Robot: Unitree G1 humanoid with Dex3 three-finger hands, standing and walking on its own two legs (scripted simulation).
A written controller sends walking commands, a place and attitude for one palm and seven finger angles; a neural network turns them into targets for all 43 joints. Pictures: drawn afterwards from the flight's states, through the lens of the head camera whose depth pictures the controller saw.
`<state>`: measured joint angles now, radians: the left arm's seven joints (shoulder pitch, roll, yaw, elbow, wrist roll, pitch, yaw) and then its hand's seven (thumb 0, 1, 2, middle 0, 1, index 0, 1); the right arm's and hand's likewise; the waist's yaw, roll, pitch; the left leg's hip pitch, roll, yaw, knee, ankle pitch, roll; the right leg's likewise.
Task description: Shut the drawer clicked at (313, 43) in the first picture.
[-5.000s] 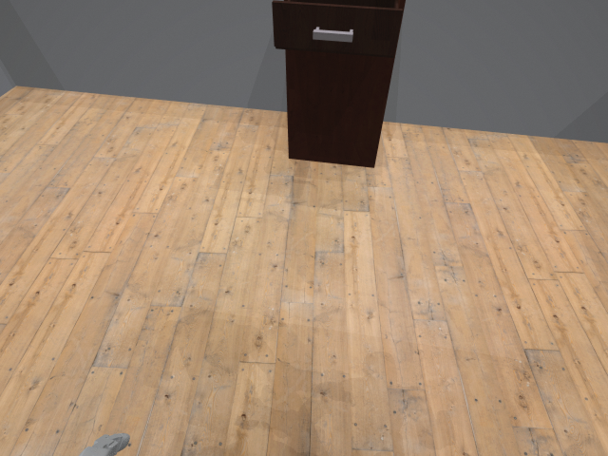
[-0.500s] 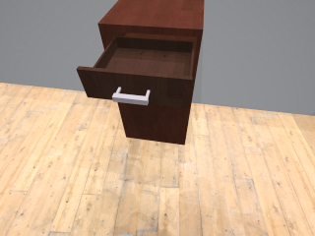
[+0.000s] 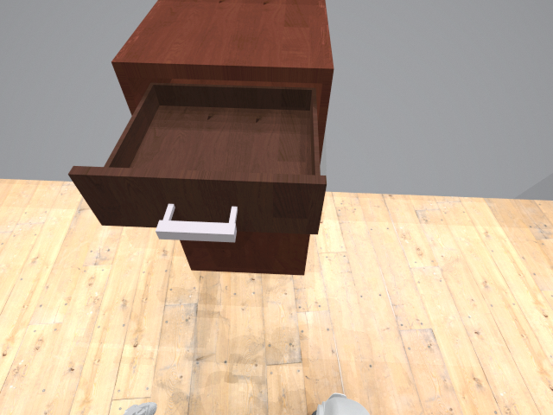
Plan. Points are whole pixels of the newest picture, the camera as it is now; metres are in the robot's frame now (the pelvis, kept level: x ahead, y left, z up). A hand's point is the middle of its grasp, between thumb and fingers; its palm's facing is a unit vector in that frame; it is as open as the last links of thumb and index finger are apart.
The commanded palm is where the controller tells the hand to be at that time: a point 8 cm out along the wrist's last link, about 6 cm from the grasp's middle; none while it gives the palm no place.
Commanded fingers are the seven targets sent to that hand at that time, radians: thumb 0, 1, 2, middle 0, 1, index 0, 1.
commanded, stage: take the last steps up to it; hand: left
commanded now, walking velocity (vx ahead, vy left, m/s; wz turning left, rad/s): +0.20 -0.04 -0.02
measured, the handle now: (199, 221) +0.42 +0.15 +0.02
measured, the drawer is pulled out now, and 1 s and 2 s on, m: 0.30 0.30 0.30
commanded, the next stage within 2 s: come to a stop and stand still in 0.12 s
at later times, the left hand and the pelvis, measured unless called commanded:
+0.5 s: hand out of the picture +0.11 +0.15 -0.18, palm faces +0.07 -0.98 -0.19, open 7.3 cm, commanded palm none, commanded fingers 0.00 0.90 0.90 -0.20 -0.30 -0.20 -0.30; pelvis +0.10 -0.02 +0.00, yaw +0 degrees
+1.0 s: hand out of the picture +0.06 +0.14 -0.18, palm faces +0.02 -0.97 -0.23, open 7.3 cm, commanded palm none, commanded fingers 0.00 0.90 0.90 -0.20 -0.30 -0.20 -0.30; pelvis +0.05 -0.04 -0.01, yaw +0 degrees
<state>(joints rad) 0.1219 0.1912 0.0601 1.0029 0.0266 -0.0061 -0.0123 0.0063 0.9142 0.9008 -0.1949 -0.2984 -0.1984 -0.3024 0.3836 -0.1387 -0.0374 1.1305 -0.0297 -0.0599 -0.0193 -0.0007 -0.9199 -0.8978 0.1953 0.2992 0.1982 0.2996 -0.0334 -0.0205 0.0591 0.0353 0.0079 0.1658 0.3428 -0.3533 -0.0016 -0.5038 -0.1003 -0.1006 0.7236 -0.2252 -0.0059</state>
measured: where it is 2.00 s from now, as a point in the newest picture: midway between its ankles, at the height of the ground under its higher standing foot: outside the picture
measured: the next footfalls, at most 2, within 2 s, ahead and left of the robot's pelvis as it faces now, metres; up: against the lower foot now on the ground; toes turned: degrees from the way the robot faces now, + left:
right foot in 0.06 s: +0.18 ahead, -0.11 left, +0.00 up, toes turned -8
left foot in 0.50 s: +0.16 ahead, +0.10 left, +0.00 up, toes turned +1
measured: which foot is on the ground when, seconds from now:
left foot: down 0.00-0.08, up 0.10-0.48, down 0.50-1.00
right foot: up 0.00-0.04, down 0.06-0.54, up 0.56-0.78, down 0.80-1.00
